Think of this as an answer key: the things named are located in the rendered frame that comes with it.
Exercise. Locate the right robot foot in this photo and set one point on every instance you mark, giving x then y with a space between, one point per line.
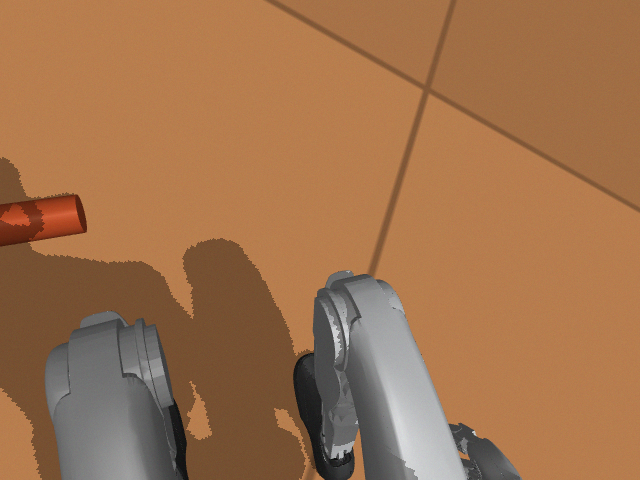
309 406

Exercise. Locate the right robot hand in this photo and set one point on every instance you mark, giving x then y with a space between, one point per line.
486 462

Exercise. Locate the left robot foot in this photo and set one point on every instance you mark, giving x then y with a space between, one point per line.
180 441

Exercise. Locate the can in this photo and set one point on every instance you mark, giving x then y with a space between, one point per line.
34 220

